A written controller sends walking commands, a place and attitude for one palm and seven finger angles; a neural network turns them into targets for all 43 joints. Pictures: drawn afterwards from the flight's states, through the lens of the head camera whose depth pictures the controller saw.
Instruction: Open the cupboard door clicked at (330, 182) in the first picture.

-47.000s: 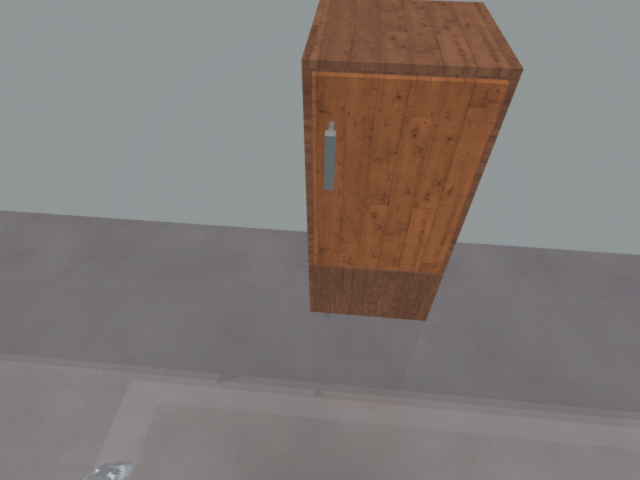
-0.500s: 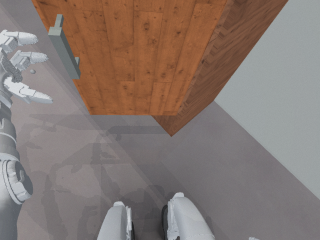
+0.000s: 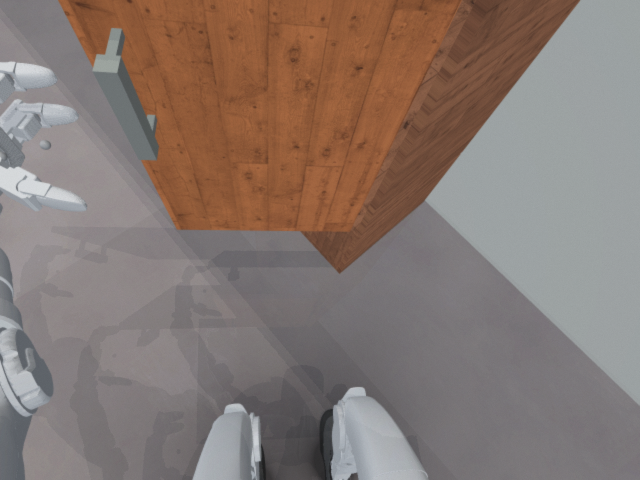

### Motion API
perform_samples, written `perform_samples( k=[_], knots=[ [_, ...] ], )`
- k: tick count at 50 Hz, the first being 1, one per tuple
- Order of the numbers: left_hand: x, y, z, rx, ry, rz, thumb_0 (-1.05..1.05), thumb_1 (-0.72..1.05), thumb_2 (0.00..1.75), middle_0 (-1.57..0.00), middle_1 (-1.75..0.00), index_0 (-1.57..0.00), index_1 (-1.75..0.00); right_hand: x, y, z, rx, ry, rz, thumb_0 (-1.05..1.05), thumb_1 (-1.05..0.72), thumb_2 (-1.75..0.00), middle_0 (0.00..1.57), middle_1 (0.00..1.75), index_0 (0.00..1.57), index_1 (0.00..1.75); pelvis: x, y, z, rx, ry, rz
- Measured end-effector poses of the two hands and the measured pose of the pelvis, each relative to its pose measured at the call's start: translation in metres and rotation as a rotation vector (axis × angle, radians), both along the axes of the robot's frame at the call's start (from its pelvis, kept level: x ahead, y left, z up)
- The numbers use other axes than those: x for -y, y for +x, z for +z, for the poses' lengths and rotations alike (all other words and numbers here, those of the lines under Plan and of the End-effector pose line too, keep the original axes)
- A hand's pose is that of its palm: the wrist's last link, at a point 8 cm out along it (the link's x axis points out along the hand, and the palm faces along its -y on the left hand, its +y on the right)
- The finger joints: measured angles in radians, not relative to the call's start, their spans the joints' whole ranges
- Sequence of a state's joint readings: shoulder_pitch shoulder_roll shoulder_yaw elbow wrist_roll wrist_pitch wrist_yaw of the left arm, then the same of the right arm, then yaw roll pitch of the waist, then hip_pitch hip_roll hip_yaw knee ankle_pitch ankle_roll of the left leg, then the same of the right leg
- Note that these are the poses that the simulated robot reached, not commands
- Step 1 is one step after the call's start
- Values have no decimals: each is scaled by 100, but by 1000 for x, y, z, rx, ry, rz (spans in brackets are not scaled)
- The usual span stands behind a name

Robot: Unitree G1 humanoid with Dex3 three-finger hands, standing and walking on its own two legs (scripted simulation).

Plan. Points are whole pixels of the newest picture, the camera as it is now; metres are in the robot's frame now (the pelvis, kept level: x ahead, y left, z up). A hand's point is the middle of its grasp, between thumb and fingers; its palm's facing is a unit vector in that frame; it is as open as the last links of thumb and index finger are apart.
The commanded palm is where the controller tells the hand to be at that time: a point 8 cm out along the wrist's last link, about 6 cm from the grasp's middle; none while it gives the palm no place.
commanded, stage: move the hooked fingers beside the handle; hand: left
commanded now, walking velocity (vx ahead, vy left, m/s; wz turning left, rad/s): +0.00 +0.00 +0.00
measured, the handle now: (133, 100) +0.54 +0.20 +0.06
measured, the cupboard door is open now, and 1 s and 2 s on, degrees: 50 50 50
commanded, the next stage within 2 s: slide the fingers in behind the handle in 0.34 s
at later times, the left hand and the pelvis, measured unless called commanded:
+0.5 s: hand (56, 151) +0.47 +0.27 +0.05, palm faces -0.01 -1.00 -0.01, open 14.0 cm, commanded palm +0.45 +0.31 +0.05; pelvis -0.01 +0.00 +0.00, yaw +0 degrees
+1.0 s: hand (97, 147) +0.48 +0.23 +0.06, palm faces -0.02 -1.00 +0.00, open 14.0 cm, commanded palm +0.46 +0.27 +0.05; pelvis +0.00 +0.00 +0.00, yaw +1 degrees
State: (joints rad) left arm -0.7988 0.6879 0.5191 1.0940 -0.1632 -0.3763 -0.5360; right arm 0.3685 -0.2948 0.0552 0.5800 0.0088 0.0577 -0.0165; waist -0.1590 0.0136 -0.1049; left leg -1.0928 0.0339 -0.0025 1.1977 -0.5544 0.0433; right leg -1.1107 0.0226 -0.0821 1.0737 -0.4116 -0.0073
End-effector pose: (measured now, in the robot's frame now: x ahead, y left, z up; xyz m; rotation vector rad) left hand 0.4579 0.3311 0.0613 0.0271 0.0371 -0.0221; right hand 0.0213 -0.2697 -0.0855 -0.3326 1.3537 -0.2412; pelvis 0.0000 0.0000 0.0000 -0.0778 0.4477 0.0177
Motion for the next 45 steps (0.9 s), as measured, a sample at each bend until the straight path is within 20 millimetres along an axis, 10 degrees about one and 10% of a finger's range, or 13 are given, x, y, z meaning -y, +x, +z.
perform_samples(
  k=[11, 31, 45],
  knots=[
    [14, -6, -8, -19, -19, 10, -1, -50, 30, -30, -120, -30, -120, -5, 26, 2, 87, 0, 35, 1, -90, -90, 20, 30, 20, 30, -4, -2, 1, 22, 3, 6],
    [15, -8, -3, 30, -5, 0, -1, -50, 30, -29, -120, -30, -120, -5, -5, -3, 13, 8, -1, 1, -90, -90, 20, 30, 20, 30, -3, -6, -1, 17, 6, -1],
    [43, -5, -2, 22, -11, -4, -1, -50, 30, -30, -120, -30, -120, -4, 8, -3, 61, 19, 10, 1, -90, -90, 20, 30, 20, 30, -2, -5, 2, 31, 11, 5]
  ],
)
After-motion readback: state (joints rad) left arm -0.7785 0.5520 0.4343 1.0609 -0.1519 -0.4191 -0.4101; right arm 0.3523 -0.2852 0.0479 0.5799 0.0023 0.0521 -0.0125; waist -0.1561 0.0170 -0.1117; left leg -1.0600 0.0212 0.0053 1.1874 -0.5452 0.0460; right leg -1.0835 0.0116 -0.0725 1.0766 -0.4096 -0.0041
